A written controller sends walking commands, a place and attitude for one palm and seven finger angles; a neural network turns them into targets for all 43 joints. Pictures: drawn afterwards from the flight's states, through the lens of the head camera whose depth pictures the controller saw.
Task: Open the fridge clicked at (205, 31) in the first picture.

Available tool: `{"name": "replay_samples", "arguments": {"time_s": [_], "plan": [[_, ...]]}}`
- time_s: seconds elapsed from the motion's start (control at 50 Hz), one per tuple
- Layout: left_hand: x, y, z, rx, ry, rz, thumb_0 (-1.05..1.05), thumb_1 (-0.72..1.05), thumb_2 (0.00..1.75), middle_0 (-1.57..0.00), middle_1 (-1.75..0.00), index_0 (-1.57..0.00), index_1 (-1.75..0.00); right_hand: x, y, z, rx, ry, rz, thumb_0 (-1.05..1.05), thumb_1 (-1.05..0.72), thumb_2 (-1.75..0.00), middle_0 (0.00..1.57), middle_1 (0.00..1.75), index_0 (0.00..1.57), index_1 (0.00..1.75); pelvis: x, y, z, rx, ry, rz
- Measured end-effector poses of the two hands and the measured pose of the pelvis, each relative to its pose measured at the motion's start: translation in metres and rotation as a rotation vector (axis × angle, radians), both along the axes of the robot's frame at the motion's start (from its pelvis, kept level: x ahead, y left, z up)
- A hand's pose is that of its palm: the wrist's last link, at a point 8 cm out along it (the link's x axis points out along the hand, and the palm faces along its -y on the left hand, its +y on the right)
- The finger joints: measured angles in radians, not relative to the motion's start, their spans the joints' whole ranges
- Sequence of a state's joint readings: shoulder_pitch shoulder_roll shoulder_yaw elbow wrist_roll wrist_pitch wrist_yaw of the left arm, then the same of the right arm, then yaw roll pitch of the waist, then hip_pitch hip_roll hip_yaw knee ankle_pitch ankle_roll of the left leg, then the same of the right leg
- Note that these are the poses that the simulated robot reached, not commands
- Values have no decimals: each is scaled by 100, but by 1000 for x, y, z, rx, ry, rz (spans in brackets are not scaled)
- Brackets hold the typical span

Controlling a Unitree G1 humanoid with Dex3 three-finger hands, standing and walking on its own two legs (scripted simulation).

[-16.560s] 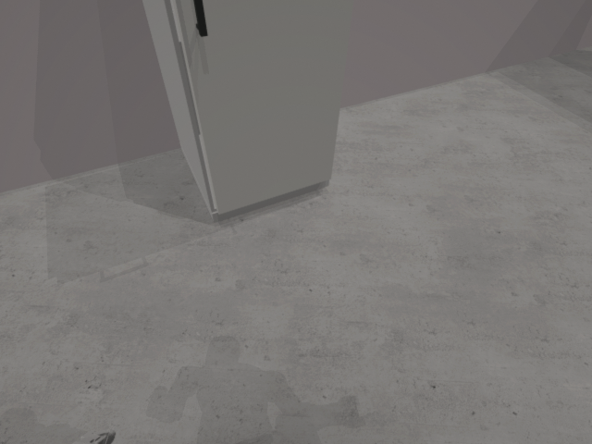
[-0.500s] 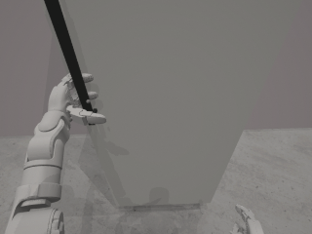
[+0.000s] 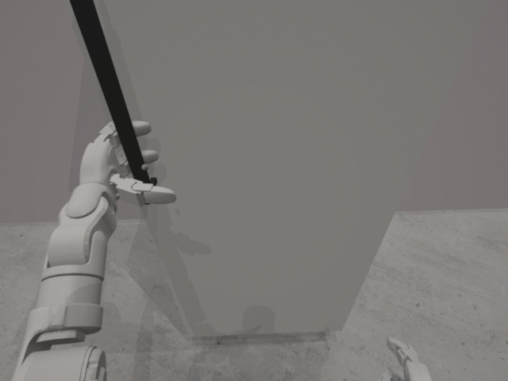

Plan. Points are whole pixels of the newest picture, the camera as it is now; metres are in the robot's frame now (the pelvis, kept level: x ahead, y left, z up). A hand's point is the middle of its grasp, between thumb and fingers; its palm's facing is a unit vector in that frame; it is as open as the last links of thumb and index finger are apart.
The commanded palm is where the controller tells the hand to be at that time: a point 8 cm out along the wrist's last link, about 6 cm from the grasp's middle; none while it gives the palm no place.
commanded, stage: slide the fingers in behind the handle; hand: left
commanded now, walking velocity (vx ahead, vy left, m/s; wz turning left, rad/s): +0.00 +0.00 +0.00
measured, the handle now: (122, 103) +0.42 +0.24 +0.26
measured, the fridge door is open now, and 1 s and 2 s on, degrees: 0 0 2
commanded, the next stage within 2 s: grip the handle and tug to test in 0.36 s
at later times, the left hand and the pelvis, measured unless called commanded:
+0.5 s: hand (144, 167) +0.37 +0.20 +0.19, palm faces +0.16 -0.99 +0.01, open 14.0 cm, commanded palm +0.34 +0.25 +0.18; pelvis +0.00 +0.01 +0.00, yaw +0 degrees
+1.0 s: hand (144, 165) +0.37 +0.21 +0.19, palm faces +0.17 -0.99 +0.01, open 7.9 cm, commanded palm +0.34 +0.25 +0.18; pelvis +0.00 +0.01 +0.00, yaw +0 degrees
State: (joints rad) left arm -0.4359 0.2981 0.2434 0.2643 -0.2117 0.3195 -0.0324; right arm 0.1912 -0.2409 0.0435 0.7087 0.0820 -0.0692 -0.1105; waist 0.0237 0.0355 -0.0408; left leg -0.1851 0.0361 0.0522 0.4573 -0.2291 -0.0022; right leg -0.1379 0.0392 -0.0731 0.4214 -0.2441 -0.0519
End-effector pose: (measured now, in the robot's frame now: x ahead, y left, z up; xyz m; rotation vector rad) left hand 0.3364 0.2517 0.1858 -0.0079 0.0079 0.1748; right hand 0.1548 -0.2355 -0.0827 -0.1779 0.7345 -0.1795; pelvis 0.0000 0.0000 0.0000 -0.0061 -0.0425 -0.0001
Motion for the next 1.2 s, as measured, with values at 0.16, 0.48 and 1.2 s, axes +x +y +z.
{"name": "replay_samples", "arguments": {"time_s": [0.16, 0.48, 1.2], "plan": [[-1, 0, 0, 3, -2, 2, -1, -50, 30, -26, -120, -27, -120, 9, 8, 3, 5, -18, 19, 2, -90, -90, 20, 30, 20, 30, 1, 3, 0, -1, -3, 4], [0, 1, 0, -3, 1, -11, -1, -50, 30, -27, -120, -28, -120, 14, 18, 3, 7, -9, 40, 2, -90, -90, 20, 30, 20, 30, 3, 7, 1, -2, -5, 8], [5, 4, -1, -1, 8, 3, 1, 76, 84, -40, -138, -41, -138, 2, 8, 0, -5, 17, 15, 2, -90, -90, 20, 30, 20, 30, 2, 5, 1, -4, 0, 8]]}}
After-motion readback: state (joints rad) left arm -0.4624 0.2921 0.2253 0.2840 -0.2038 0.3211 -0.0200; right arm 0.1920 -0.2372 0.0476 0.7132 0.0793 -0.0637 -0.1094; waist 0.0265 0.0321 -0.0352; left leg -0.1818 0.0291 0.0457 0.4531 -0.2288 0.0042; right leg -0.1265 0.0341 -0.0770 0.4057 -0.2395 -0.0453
